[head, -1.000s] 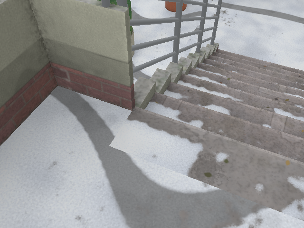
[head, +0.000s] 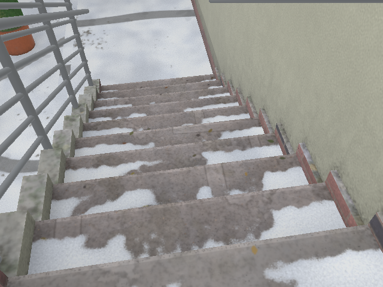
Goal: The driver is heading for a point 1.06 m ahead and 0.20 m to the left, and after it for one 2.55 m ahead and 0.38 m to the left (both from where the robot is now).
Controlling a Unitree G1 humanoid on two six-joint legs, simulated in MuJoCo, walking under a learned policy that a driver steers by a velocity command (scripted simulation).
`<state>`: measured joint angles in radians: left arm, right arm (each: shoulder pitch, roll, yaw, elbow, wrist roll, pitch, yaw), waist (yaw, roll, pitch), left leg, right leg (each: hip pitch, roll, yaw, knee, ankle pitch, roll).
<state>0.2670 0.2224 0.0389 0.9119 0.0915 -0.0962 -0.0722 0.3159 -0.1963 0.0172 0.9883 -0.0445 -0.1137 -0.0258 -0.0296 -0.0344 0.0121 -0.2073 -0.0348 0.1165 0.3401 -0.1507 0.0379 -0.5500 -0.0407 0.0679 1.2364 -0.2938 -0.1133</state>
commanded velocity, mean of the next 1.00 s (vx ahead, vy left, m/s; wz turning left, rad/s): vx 0.50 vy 0.00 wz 0.32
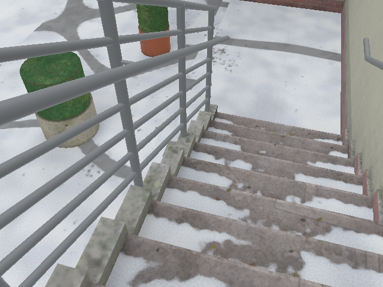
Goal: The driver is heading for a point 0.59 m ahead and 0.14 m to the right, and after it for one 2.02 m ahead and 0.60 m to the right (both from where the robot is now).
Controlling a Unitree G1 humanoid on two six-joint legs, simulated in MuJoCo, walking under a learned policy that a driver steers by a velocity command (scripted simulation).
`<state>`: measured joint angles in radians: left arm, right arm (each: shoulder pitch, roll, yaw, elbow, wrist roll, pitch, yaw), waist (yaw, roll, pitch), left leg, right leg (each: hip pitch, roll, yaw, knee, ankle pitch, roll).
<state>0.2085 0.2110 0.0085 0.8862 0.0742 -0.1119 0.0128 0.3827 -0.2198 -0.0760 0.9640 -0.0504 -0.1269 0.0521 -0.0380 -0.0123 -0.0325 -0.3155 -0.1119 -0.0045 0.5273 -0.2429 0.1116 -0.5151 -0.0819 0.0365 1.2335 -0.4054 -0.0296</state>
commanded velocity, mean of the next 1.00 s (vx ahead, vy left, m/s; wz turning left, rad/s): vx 0.50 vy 0.00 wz -0.37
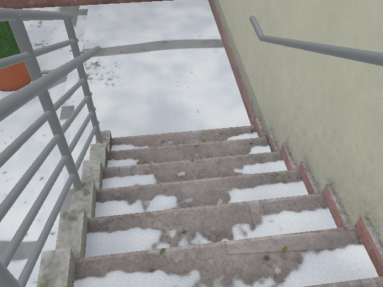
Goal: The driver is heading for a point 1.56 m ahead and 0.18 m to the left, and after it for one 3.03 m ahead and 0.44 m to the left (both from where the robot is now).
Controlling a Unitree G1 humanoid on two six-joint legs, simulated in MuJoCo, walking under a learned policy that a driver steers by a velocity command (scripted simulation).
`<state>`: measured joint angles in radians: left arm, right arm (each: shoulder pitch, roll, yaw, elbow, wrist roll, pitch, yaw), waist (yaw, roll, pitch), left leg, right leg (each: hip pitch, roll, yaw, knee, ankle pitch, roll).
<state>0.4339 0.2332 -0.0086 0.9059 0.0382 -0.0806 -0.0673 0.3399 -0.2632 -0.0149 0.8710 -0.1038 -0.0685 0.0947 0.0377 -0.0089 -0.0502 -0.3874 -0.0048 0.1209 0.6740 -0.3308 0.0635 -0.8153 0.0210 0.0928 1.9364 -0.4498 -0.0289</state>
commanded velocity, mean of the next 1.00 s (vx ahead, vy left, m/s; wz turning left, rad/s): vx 0.50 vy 0.00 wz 0.08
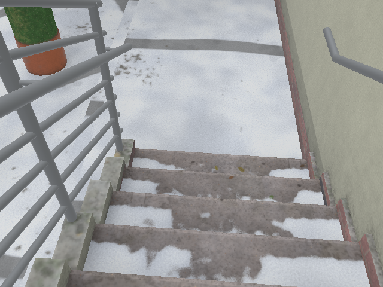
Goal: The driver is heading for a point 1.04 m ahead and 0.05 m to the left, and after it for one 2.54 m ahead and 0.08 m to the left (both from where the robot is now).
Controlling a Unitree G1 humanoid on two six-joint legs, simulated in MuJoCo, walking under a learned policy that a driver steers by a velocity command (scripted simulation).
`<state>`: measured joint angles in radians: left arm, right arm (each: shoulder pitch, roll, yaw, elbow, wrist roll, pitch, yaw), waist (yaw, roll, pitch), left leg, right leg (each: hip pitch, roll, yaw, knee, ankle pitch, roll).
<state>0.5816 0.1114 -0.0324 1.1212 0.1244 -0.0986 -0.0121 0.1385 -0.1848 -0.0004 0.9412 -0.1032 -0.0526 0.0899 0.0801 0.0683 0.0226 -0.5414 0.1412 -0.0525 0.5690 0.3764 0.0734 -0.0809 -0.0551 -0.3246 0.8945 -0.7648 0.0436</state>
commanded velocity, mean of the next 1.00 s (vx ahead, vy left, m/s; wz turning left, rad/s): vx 0.50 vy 0.00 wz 0.03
